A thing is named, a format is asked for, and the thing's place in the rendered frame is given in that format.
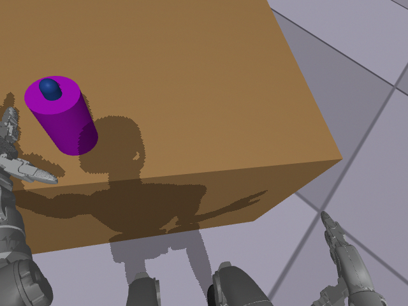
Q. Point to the right robot hand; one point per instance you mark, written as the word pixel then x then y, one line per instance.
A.
pixel 353 275

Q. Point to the left robot hand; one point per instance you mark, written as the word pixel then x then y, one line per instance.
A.
pixel 10 164

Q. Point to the left robot arm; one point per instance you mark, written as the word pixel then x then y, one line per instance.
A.
pixel 21 281

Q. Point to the bottle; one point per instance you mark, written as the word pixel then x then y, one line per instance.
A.
pixel 58 105

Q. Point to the right robot arm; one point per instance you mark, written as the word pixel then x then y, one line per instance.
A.
pixel 366 298

